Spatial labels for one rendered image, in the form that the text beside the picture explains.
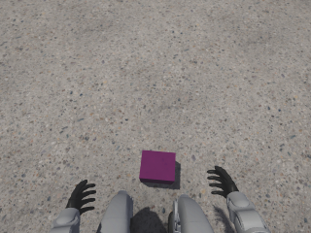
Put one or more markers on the robot right forearm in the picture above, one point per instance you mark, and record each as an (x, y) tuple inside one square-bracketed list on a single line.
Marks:
[(243, 214)]

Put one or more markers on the robot left forearm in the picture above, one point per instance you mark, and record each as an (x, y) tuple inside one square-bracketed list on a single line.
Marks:
[(67, 221)]

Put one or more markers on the robot right thigh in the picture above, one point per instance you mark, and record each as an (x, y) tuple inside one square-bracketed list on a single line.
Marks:
[(191, 217)]

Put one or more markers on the robot right hand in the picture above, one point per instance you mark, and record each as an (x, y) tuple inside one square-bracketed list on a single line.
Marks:
[(227, 184)]

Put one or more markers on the robot left hand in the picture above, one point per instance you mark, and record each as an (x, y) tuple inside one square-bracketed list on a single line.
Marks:
[(75, 201)]

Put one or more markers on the carton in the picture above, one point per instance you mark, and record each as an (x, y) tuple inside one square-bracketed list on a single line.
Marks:
[(157, 167)]

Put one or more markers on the right robot shin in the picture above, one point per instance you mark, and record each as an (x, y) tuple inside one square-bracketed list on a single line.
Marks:
[(176, 227)]

